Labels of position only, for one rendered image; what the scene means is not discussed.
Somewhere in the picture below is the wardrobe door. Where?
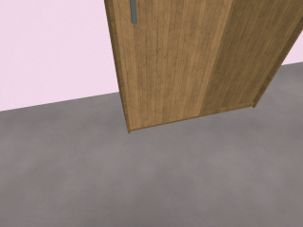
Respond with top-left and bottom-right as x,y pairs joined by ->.
200,0 -> 303,112
113,0 -> 233,130

